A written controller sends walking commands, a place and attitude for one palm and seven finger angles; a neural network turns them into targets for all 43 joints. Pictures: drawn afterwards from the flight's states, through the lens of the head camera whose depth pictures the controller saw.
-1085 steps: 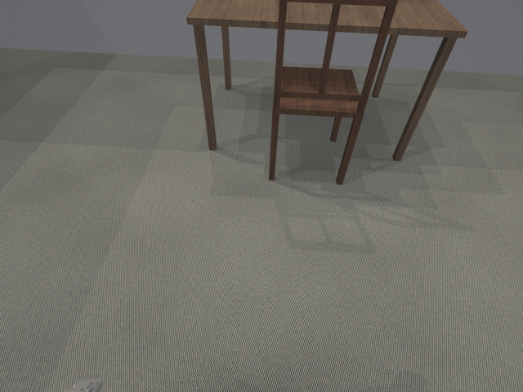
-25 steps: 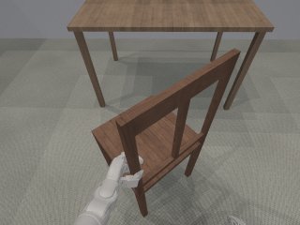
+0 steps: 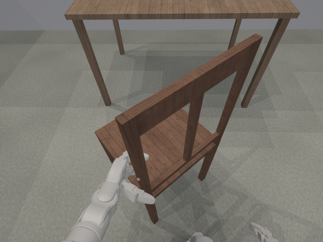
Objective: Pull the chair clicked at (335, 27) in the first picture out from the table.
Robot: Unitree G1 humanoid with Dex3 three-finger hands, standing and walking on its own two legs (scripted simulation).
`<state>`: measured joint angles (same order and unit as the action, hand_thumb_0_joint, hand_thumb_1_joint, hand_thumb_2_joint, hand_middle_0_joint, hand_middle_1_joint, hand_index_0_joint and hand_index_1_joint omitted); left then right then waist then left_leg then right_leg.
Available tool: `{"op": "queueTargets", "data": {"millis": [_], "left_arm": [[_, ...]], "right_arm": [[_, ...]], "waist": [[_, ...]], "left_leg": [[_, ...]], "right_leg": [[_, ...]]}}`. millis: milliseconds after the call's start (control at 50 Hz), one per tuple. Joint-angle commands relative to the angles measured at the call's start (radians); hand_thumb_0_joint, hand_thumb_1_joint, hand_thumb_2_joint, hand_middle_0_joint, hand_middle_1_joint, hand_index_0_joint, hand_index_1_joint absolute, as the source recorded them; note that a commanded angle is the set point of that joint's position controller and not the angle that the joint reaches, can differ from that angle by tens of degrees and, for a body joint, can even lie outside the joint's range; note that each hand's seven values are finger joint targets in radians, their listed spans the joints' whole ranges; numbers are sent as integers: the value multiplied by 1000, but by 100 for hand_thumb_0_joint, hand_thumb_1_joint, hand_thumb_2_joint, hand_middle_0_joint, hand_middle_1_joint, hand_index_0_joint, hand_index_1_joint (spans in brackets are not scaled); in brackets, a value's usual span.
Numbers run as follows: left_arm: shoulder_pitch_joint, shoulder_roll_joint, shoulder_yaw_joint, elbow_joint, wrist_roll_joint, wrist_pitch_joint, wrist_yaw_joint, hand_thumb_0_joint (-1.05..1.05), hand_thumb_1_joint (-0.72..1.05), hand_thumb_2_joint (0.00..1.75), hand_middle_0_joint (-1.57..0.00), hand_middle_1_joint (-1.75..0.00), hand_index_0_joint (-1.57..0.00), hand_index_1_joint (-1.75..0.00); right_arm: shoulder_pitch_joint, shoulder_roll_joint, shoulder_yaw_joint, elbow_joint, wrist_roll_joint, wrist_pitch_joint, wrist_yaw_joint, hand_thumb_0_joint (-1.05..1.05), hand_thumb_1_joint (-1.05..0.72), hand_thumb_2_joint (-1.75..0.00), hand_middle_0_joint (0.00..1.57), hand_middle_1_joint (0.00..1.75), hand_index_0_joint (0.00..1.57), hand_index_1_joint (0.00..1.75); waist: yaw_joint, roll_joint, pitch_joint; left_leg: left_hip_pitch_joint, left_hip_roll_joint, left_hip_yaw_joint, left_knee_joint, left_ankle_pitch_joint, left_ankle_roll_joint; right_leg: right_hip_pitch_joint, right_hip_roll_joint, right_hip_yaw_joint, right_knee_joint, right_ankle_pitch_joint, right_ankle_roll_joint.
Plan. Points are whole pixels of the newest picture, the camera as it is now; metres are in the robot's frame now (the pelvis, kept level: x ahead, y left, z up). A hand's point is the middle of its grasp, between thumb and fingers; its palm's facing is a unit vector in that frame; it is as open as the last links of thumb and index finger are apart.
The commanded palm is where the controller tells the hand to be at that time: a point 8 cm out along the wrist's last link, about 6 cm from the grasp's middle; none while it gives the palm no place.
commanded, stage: open the thumb and straighten the fingers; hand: left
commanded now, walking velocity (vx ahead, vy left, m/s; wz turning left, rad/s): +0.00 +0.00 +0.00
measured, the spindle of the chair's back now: (191, 132) +0.42 -0.09 -0.03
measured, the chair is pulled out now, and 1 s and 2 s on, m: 0.55 0.55 0.55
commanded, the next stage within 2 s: draw the fingers out of the gap in 0.30 s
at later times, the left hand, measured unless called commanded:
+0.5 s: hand (137, 180) +0.29 +0.07 -0.06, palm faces -0.21 -0.97 -0.12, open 17.4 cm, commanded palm +0.27 +0.13 -0.03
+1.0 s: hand (127, 216) +0.20 +0.09 -0.05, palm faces -0.21 -0.97 -0.10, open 17.5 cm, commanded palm +0.19 +0.14 -0.03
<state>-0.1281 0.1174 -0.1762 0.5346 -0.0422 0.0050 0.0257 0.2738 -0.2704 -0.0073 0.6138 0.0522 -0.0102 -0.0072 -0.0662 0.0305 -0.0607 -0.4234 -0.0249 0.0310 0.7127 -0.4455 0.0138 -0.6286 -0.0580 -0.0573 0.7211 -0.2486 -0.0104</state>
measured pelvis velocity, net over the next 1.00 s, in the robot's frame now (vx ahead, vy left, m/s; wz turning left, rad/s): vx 0.01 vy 0.01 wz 0.04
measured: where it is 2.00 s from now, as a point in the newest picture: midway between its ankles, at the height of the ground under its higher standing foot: outside the picture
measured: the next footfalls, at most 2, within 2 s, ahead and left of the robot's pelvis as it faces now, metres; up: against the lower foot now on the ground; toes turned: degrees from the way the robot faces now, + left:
none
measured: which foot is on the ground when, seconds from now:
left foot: down 0.00-1.00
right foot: down 0.00-1.00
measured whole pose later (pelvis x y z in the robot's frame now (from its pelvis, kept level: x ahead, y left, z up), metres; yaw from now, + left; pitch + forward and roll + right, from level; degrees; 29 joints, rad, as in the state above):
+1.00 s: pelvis +0.01 +0.01 -0.03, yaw +2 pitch +12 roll +0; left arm 0.39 0.16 -0.24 -0.05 0.01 0.13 -0.01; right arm 0.25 -0.25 0.04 0.42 0.04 -0.05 -0.06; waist -0.05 0.04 -0.12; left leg -0.56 -0.03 -0.01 0.93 -0.57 0.02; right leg -0.74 -0.08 -0.10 0.91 -0.36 0.00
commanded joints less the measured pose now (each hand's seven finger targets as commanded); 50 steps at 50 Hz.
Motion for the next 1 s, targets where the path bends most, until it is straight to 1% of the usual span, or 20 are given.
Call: {"op": "queueTargets", "data": {"millis": [0,40,60,140,180,200,260,340,380,420,480,500,520,640,720,760,800,840,880,980], "left_arm": [[-191,49,39,-259,3,-40,0,0,-55,20,-18,-51,-18,-51],[-136,64,57,-261,5,-25,-4,0,-55,20,-13,-36,-13,-36],[-175,69,60,-227,8,-18,-6,0,-55,20,-10,-29,-10,-29],[-170,56,35,-305,16,-14,-18,0,-55,20,0,0,0,0],[-178,76,48,-333,14,-9,-15,0,-55,20,0,0,0,0],[-155,56,34,-345,12,-8,-16,0,-55,20,0,0,0,0],[-137,52,26,-350,8,6,-21,0,-55,20,0,0,0,0],[-96,49,24,-350,15,23,-18,0,-55,20,0,0,0,0],[-69,107,83,-317,16,34,-18,0,-55,20,0,0,0,0],[-16,112,92,-359,13,32,-29,0,-55,20,0,0,0,0],[104,106,70,-447,15,31,-45,0,-55,20,0,0,0,0],[116,91,48,-484,15,29,-47,0,-55,20,0,0,0,0],[172,105,63,-492,12,31,-48,0,-55,20,0,0,0,0],[198,83,-4,-626,17,38,-50,0,-55,20,0,0,0,0],[319,91,-8,-709,25,33,-39,0,-55,20,0,0,0,0],[363,73,-32,-714,32,41,-39,0,-55,20,0,0,0,0],[378,78,-41,-727,51,48,-37,0,-55,20,0,0,0,0],[400,83,-39,-735,55,59,-36,0,-55,20,0,0,0,0],[444,119,-4,-760,60,66,-31,0,-55,20,0,0,0,0],[570,76,-54,-854,63,76,-31,0,-55,20,0,0,0,0]], "right_arm": [[-10,-123,-45,-152,0,-53,-18,0,-90,-90,20,30,20,30],[-16,-122,-43,-158,1,-52,-20,0,-90,-90,20,30,20,30],[-14,-124,-39,-150,0,-48,-22,0,-90,-90,20,30,20,30],[-16,-117,-39,-174,-1,-48,-22,0,-90,-90,20,30,20,30],[-14,-121,-39,-179,-3,-52,-28,0,-90,-90,20,30,20,30],[-8,-116,-39,-182,-4,-54,-30,0,-90,-90,20,30,20,30],[-13,-119,-38,-184,-1,-51,-31,0,-90,-90,20,30,20,30],[-16,-119,-36,-194,-4,-49,-35,0,-90,-90,20,30,20,30],[-24,-127,-34,-196,-4,-42,-39,0,-90,-90,20,30,20,30],[-30,-123,-34,-214,-4,-39,-38,0,-90,-90,20,30,20,30],[-48,-118,-33,-246,-2,-41,-33,0,-90,-90,20,30,20,30],[-45,-114,-33,-252,-3,-45,-33,0,-90,-90,20,30,20,30],[-48,-116,-34,-259,-1,-47,-35,0,-90,-90,20,30,20,30],[-51,-116,-29,-278,-1,-78,-50,0,-90,-90,20,30,20,30],[-48,-113,-27,-295,-6,-103,-59,0,-90,-90,20,30,20,30],[-48,-111,-25,-302,-6,-105,-58,0,-90,-90,20,30,20,30],[-54,-113,-22,-310,-10,-104,-58,0,-90,-90,20,30,20,30],[-57,-112,-19,-325,-11,-100,-60,0,-90,-90,20,30,20,30],[-68,-115,-19,-338,-13,-99,-64,0,-90,-90,20,30,20,30],[-69,-102,-18,-377,-10,-100,-62,0,-90,-90,20,30,20,30]], "waist": [[-2,-128,-278],[3,-137,-265],[-17,-145,-229],[-6,-60,-279],[-7,-76,-302],[-11,-82,-319],[-20,-107,-293],[-14,-106,-291],[-5,-123,-273],[5,-122,-298],[20,-70,-321],[9,-79,-324],[16,-89,-307],[-17,-73,-254],[-4,-53,-287],[-13,-83,-250],[-11,-59,-219],[-7,-85,-211],[11,-72,-228],[15,-56,-240]], "left_leg": [[-121,27,-36,-105,214,1],[-142,26,-28,-93,213,0],[-167,24,-28,-80,193,0],[-140,21,-27,-61,223,-2],[-139,20,-37,-52,253,0],[-131,19,-33,-46,268,1],[-148,21,-33,-36,255,-1],[-158,17,-30,-23,260,2],[-195,12,-29,-16,241,3],[-201,10,-20,-13,240,4],[-194,11,-20,-6,275,1],[-189,13,-21,-3,279,2],[-199,13,-21,2,270,2],[-181,12,-40,24,212,7],[-159,11,-57,39,269,3],[-177,12,-57,50,248,3],[-187,11,-64,52,236,2],[-206,8,-65,56,197,4],[-218,5,-67,61,203,5],[-216,8,-75,73,239,1]], "right_leg": [[345,-2,30,-39,149,-8],[347,-5,35,-33,164,-6],[314,-6,35,-31,150,-3],[305,-8,33,-9,168,-7],[324,-5,28,3,203,-11],[337,-5,29,5,228,-9],[318,-9,26,7,228,-3],[322,-11,25,14,243,-3],[329,-11,29,18,232,-4],[357,-17,37,22,247,-2],[378,-22,38,33,281,-11],[375,-22,36,35,288,-8],[368,-21,36,35,280,-7],[264,-16,22,29,162,1],[261,-15,5,63,201,-8],[227,-14,2,64,176,-3],[191,-12,-4,72,139,-8],[181,-11,-6,73,92,-5],[189,-10,-5,84,89,-10],[177,-10,-10,105,105,-15]]}}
